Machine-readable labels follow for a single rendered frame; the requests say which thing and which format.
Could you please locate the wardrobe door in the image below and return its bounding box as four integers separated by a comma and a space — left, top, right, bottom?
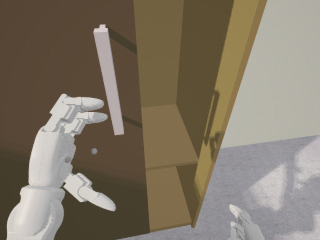
0, 0, 150, 240

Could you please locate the handle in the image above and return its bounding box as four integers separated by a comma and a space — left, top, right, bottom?
93, 24, 124, 135

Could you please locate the left robot forearm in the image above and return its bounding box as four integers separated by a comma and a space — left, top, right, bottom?
6, 185, 66, 240

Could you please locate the right robot hand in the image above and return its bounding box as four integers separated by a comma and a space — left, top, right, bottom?
228, 204, 265, 240

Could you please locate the left robot hand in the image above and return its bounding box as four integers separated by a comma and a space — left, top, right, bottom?
28, 94, 116, 211

